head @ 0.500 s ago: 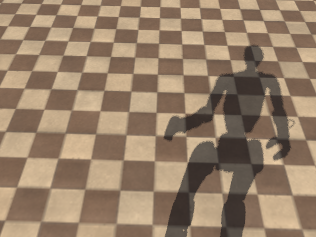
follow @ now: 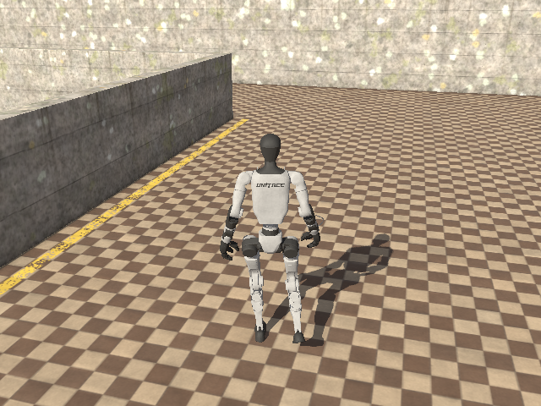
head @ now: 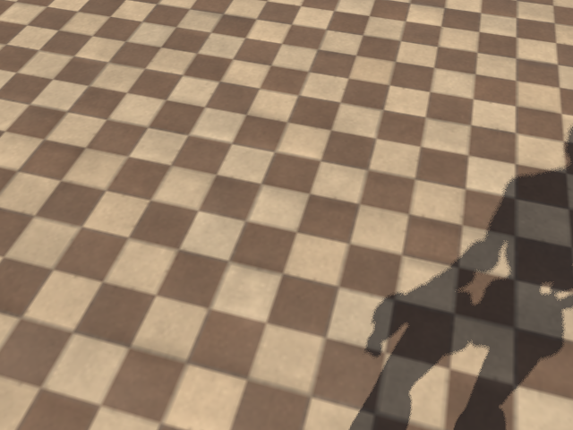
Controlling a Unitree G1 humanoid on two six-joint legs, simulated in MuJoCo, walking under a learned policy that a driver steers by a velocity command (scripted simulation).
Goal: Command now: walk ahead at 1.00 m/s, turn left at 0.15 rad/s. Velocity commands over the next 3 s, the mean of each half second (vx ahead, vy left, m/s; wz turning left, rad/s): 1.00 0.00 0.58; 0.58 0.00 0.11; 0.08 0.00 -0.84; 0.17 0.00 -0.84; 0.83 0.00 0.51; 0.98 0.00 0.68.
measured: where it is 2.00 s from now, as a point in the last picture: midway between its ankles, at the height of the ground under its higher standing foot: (241, 256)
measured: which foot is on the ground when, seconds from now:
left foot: down 0.00-0.34, up 0.36-0.74, down 0.76-1.00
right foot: up 0.00-0.30, down 0.32-0.74, up 0.76-1.00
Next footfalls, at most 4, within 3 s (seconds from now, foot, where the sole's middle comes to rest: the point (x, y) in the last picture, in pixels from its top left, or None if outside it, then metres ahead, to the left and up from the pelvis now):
0.32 right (367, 390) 0.57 -0.16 -0.76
0.76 left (203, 288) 0.85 0.26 -0.76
1.24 right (276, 248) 0.98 0.07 -0.76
1.68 left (204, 227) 1.06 0.28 -0.76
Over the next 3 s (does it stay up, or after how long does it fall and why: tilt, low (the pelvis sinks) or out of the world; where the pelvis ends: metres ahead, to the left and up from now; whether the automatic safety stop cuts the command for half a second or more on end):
stays up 1.63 -0.05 -0.02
